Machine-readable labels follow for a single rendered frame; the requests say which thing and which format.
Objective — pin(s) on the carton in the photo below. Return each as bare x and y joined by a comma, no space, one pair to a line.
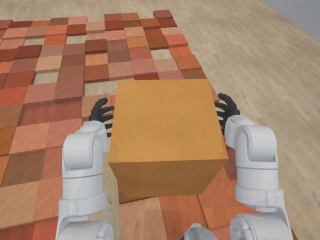
166,138

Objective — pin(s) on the right robot thigh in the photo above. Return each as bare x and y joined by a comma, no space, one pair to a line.
199,233

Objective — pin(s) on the robot right upper arm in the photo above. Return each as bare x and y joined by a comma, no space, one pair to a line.
258,226

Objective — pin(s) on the right robot shin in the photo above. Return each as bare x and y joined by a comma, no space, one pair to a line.
195,225

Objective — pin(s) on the right robot forearm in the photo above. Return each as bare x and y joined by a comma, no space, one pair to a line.
257,163

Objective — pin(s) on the left robot hand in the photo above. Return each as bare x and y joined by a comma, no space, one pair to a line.
97,112

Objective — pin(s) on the robot left upper arm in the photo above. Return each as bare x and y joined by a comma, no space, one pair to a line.
87,230

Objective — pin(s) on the right robot hand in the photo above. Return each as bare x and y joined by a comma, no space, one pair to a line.
229,110

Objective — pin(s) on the left robot forearm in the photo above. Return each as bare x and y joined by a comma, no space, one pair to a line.
82,168

